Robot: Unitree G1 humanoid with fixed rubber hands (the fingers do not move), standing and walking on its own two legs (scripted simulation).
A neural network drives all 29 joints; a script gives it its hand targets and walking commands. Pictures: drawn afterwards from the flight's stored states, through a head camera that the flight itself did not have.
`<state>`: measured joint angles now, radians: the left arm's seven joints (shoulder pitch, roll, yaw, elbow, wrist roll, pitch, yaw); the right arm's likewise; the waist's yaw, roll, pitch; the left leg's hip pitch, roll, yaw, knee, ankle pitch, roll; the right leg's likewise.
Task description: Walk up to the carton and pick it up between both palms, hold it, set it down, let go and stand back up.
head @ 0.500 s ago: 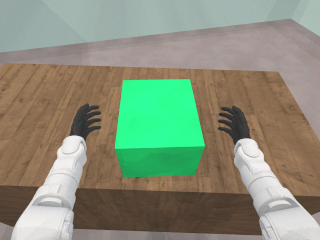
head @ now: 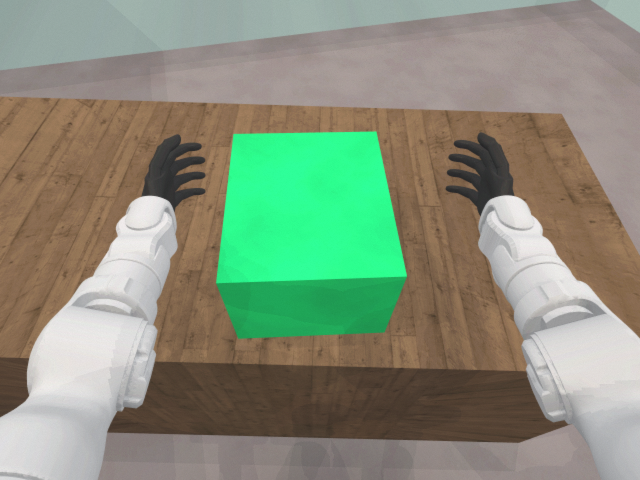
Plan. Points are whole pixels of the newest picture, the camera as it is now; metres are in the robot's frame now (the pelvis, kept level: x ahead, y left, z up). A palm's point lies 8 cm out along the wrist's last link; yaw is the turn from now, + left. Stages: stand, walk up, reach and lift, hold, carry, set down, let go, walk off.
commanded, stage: reach and lift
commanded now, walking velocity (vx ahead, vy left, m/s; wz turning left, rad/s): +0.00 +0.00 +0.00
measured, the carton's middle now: (308, 232) +0.48 +0.05 -0.03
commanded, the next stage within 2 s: none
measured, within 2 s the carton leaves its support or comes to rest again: neither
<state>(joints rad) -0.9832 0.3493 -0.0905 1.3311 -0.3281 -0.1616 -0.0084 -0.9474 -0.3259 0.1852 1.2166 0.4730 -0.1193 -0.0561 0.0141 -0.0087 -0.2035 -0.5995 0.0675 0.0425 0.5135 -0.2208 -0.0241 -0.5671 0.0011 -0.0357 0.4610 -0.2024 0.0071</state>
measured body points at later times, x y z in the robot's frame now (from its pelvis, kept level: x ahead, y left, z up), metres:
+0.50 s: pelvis +0.00 +0.00 -0.01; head +0.10 +0.01 +0.43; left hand +0.46 +0.25 +0.04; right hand +0.48 -0.17 +0.06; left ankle +0.00 +0.13 -0.73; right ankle -0.01 -0.12 -0.73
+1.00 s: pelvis -0.02 +0.00 -0.04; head +0.12 +0.01 +0.39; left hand +0.46 +0.21 +0.00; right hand +0.47 -0.18 +0.00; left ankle +0.00 +0.13 -0.73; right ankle -0.01 -0.12 -0.73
